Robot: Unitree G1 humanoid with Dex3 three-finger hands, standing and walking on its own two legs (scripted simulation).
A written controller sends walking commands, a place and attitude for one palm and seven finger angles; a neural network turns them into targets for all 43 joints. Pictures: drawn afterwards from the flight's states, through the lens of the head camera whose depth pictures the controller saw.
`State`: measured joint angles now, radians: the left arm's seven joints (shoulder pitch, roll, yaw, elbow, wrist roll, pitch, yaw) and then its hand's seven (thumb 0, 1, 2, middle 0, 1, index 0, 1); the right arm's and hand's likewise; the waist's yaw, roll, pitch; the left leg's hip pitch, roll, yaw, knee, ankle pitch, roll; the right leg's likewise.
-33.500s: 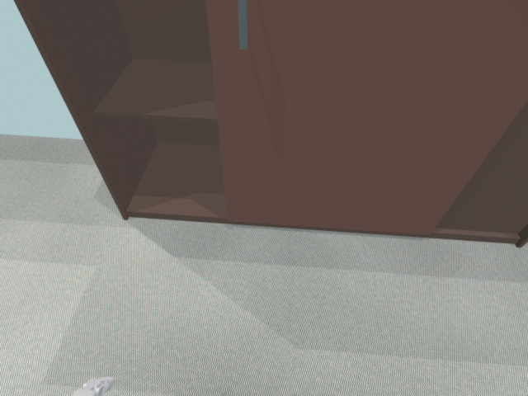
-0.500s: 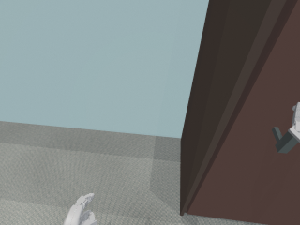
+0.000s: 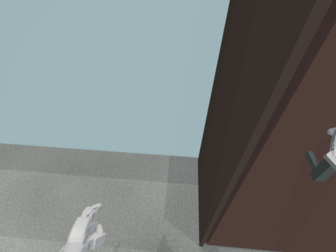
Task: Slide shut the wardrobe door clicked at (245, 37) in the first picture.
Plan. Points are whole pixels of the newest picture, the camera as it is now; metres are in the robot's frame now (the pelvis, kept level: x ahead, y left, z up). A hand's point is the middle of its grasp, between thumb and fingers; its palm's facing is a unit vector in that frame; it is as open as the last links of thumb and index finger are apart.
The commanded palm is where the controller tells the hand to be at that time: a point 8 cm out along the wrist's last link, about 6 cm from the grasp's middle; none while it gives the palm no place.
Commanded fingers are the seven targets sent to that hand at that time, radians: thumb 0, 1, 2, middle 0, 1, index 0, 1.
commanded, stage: stop walking and hold the door there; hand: right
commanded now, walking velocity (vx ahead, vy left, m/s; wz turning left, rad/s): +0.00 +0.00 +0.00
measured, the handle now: out of the picture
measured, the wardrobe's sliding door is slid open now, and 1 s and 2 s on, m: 0.01 0.02 0.02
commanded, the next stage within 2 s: loosen the grip on the handle in 1.74 s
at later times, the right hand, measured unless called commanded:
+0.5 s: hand out of the picture +0.25 -0.27 +0.20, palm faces +0.51 +0.82 -0.25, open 5.8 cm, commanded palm +0.19 -0.31 +0.20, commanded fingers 0.00 -0.90 -0.90 0.45 1.40 0.45 1.40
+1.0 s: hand out of the picture +0.24 -0.28 +0.20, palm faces +0.32 +0.93 -0.19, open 5.9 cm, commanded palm +0.19 -0.33 +0.20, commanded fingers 0.00 -0.90 -0.90 0.45 1.40 0.45 1.40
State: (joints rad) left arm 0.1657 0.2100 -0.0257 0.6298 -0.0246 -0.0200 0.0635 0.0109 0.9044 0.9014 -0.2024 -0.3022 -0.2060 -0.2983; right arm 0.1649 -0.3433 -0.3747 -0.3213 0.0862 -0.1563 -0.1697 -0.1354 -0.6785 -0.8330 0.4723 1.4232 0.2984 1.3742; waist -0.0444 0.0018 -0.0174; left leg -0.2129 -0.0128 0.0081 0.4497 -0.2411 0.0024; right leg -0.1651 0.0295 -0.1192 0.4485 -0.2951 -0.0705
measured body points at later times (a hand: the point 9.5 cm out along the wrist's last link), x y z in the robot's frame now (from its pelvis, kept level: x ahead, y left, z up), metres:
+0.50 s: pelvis -0.01 +0.00 +0.00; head -0.01 +0.00 +0.45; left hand +0.15 +0.24 -0.09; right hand +0.21 -0.31 +0.21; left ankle +0.00 +0.12 -0.74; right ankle -0.03 -0.06 -0.74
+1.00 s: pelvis -0.07 -0.08 +0.00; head -0.05 -0.07 +0.45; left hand +0.07 +0.12 -0.11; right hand +0.22 -0.33 +0.21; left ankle -0.09 +0.02 -0.74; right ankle -0.04 -0.13 -0.74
